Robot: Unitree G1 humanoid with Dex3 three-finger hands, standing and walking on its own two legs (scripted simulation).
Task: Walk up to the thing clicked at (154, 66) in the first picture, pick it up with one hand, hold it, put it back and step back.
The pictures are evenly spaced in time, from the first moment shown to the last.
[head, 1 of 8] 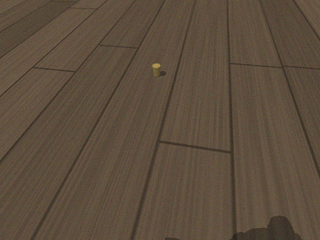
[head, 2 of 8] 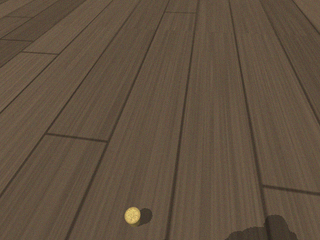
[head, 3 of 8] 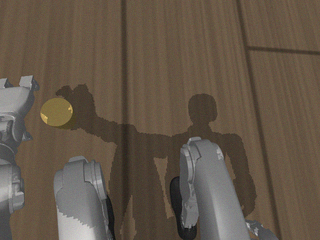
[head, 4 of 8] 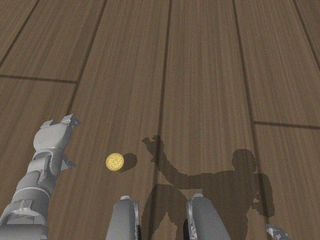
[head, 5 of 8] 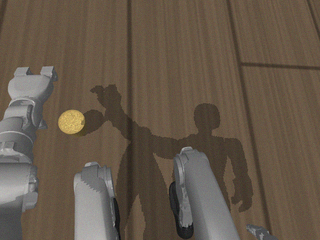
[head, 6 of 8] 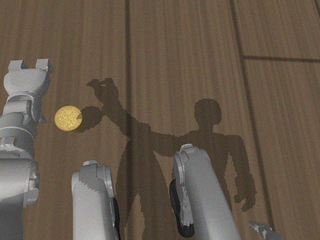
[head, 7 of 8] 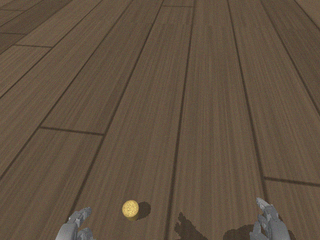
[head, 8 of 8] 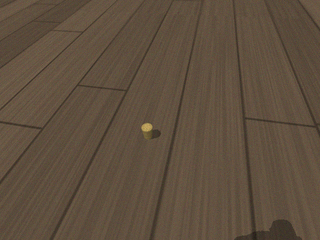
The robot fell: no
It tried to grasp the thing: yes
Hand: left
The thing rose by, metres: 0.00
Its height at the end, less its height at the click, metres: +0.00
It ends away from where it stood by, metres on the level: 0.00
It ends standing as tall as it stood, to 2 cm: yes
